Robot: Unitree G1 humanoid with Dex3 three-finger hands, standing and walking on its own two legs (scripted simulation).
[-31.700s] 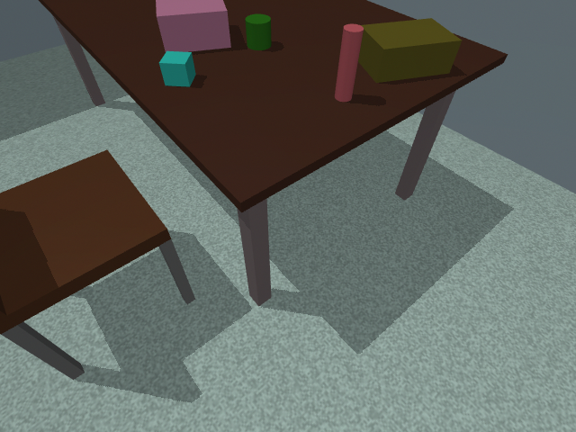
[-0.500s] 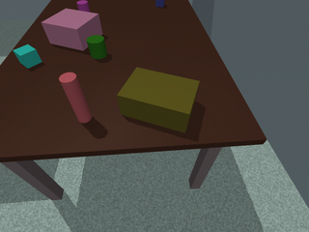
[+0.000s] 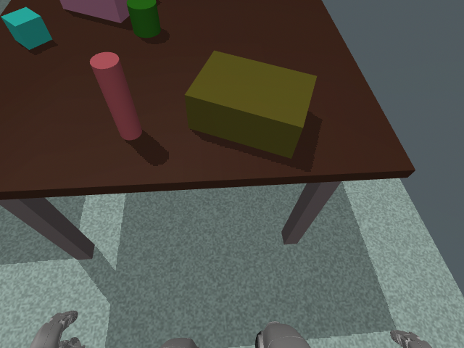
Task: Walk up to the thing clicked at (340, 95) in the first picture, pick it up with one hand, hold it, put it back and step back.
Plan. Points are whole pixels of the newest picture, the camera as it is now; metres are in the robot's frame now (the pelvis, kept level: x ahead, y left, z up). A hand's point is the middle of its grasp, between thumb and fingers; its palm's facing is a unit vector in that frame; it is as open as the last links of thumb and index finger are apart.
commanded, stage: step back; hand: left
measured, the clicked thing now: (119, 101) +0.55 +0.22 +0.06
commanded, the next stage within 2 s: none
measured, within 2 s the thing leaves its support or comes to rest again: neither
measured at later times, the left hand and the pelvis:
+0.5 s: hand out of the picture +0.02 +0.25 -0.14, palm faces -0.11 -0.91 -0.39, open 7.4 cm; pelvis -0.10 +0.00 +0.00, yaw -5 degrees
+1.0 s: hand out of the picture -0.13 +0.28 -0.14, palm faces -0.03 -0.93 -0.37, open 7.4 cm; pelvis -0.24 +0.01 +0.01, yaw -2 degrees
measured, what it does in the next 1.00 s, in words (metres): walks backwards: right foot, then left foot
